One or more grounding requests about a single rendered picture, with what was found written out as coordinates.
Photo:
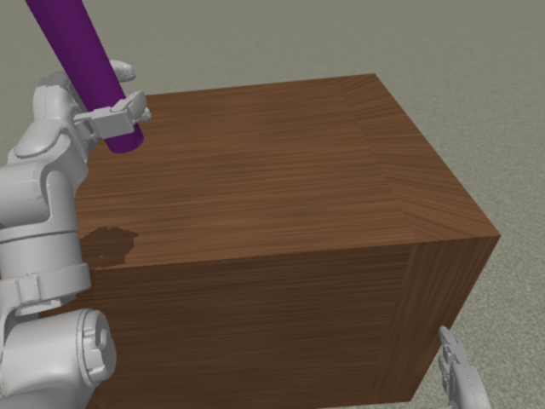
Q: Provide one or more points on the left robot hand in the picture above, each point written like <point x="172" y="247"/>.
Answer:
<point x="56" y="97"/>

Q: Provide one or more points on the right robot hand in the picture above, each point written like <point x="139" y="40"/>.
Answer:
<point x="461" y="381"/>

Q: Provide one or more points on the can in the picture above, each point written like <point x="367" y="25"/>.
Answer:
<point x="71" y="34"/>

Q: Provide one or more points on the left robot arm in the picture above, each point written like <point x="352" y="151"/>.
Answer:
<point x="54" y="362"/>

